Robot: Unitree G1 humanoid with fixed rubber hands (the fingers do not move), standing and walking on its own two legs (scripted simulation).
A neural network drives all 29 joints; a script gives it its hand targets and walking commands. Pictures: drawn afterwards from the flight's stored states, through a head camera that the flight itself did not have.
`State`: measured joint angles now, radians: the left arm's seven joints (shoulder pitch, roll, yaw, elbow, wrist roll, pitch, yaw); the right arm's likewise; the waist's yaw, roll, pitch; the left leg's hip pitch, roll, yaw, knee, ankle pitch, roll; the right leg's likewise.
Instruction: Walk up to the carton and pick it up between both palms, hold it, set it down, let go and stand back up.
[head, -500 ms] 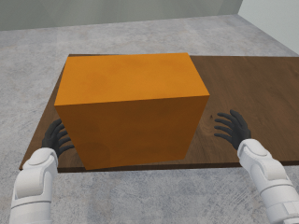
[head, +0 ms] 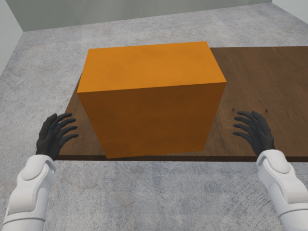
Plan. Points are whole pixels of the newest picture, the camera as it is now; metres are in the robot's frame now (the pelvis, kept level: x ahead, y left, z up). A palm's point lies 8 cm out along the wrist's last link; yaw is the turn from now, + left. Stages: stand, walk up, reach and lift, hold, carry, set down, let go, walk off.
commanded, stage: set down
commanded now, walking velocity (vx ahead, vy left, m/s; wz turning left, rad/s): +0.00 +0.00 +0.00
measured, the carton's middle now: (152, 105) +0.44 +0.03 +0.07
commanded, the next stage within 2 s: let go in 1.28 s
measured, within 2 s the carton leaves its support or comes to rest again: neither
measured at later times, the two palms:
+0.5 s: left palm (66, 183) +0.24 +0.25 +0.00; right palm (249, 187) +0.23 -0.22 -0.02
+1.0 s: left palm (74, 215) +0.17 +0.23 -0.06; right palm (249, 212) +0.18 -0.22 -0.06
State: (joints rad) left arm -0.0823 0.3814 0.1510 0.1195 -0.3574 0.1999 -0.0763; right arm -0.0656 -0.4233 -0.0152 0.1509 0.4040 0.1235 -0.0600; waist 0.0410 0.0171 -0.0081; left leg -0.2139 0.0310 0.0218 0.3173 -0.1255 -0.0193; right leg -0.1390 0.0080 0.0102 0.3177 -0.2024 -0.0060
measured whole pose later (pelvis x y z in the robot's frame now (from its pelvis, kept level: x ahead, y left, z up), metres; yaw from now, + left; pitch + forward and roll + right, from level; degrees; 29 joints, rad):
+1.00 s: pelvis +0.02 -0.01 +0.00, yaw +0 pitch -3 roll +0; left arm 0.26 0.26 0.01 0.39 -0.10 0.06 0.00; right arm 0.25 -0.17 0.01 0.53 0.09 -0.13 0.01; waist 0.03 -0.03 0.07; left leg -0.10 0.04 0.02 0.36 -0.19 -0.03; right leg -0.03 0.01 0.01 0.35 -0.26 -0.01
